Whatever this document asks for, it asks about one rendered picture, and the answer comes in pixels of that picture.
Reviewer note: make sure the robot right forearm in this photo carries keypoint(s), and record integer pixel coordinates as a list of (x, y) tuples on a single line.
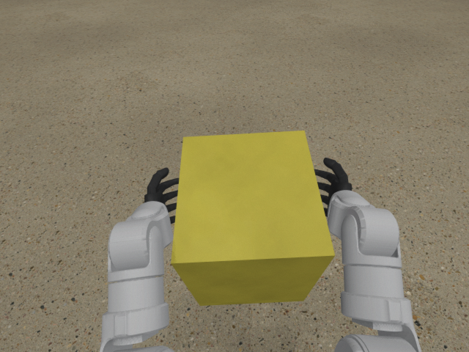
[(373, 293)]

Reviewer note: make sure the carton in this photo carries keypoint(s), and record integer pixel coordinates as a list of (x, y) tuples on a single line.
[(250, 226)]

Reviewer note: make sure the robot left forearm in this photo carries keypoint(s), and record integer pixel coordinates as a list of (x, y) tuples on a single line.
[(136, 307)]

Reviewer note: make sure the right robot hand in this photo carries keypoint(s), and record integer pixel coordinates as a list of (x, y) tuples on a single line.
[(338, 180)]

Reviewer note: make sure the left robot hand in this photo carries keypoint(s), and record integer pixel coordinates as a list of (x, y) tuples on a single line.
[(155, 190)]

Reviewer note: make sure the right robot upper arm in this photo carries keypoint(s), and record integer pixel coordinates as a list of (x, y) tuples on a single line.
[(372, 343)]

